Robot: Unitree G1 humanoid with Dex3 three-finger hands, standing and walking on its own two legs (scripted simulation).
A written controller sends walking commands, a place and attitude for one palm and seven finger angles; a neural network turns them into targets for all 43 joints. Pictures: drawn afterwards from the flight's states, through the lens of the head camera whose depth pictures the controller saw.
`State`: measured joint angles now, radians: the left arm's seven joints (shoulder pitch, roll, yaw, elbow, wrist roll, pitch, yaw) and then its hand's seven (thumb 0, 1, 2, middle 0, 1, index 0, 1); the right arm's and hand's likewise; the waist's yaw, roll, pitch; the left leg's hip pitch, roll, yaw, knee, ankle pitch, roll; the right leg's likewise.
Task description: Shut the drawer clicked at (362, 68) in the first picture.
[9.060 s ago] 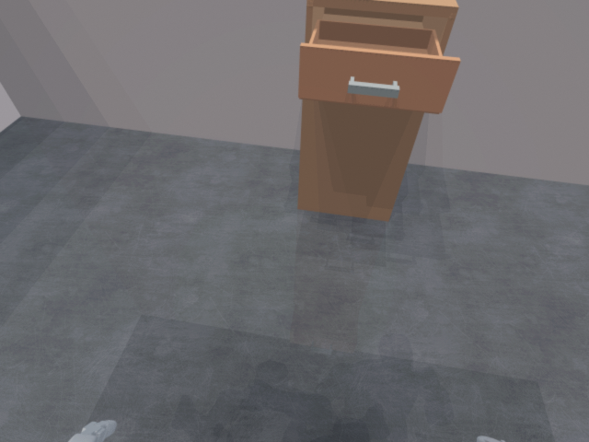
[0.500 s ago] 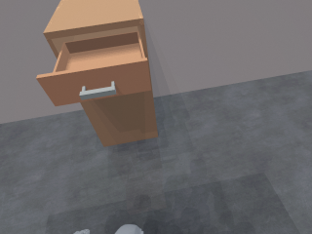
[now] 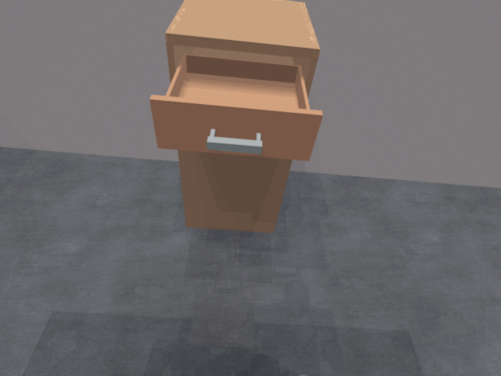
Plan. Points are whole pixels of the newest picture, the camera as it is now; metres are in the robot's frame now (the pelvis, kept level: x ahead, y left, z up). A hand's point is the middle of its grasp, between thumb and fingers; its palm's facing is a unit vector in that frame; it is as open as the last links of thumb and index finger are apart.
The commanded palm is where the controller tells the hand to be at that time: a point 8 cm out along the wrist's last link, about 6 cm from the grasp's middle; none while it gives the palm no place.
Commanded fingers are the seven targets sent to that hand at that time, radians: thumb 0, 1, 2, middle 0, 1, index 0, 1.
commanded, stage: take the last steps up to it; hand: left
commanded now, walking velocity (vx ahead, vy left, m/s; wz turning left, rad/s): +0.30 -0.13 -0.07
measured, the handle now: (235, 139) +0.61 +0.10 +0.03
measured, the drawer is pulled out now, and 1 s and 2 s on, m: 0.29 0.29 0.29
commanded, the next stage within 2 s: come to a stop and stand still in 0.92 s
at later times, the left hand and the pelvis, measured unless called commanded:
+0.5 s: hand (220, 334) +0.24 +0.07 -0.17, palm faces -0.02 -0.98 -0.21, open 7.4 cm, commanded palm none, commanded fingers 0.00 0.90 0.90 -0.20 -0.30 -0.20 -0.30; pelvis +0.13 -0.11 -0.02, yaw -1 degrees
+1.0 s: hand (221, 365) +0.19 +0.06 -0.19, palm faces +0.12 -0.99 -0.12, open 7.4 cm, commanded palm none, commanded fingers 0.00 0.90 0.90 -0.20 -0.30 -0.20 -0.30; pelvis +0.27 -0.09 -0.01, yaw +0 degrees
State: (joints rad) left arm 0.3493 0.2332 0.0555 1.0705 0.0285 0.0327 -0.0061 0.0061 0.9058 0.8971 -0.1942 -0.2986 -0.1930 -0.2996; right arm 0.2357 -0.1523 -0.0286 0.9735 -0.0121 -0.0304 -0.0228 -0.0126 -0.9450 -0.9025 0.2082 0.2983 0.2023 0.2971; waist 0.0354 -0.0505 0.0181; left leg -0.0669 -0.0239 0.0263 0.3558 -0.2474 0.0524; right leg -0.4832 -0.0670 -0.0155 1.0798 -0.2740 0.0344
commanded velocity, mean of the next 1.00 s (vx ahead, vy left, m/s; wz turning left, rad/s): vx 0.25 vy -0.05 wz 0.03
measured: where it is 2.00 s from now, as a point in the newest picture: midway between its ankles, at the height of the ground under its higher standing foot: outside the picture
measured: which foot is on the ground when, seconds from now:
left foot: down 0.00-0.38, up 0.40-0.86, down 0.88-1.00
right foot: up 0.00-0.36, down 0.38-0.90, up 0.92-1.00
